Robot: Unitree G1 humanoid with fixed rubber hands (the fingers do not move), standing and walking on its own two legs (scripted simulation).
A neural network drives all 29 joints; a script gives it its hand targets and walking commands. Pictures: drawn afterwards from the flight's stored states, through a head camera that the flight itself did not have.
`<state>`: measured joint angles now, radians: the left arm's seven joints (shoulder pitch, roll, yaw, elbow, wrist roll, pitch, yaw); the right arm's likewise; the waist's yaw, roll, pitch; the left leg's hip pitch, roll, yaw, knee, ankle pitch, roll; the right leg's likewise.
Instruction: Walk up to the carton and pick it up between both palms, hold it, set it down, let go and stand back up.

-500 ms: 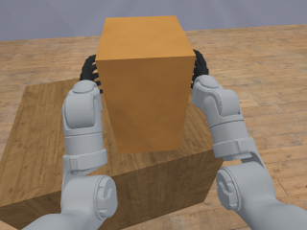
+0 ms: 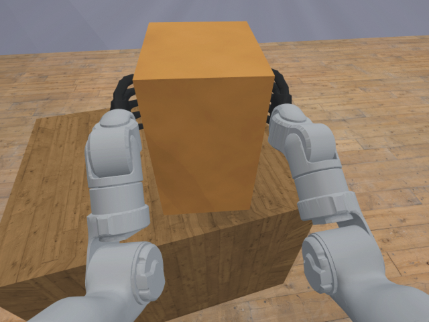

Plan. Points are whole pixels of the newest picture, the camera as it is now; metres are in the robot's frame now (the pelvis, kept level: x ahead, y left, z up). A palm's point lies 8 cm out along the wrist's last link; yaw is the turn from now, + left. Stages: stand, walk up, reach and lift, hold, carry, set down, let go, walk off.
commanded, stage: hold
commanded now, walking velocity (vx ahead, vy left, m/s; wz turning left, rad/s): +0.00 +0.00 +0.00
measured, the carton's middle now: (203, 123) +0.40 +0.01 +0.19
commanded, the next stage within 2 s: none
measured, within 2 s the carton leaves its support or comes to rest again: neither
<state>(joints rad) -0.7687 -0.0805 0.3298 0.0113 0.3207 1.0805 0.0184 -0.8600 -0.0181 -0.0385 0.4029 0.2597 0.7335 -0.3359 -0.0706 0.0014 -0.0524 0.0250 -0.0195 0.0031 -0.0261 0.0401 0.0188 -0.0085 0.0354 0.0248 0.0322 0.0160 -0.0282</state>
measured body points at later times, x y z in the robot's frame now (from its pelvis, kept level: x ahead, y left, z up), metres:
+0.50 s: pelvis +0.01 +0.00 +0.00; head -0.02 +0.00 +0.45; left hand +0.38 +0.14 +0.23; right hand +0.40 -0.12 +0.23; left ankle +0.02 +0.11 -0.76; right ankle +0.02 -0.10 -0.76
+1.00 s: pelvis +0.01 +0.00 +0.00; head -0.03 +0.00 +0.45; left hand +0.38 +0.15 +0.25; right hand +0.40 -0.12 +0.25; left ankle +0.02 +0.11 -0.76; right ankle +0.02 -0.10 -0.76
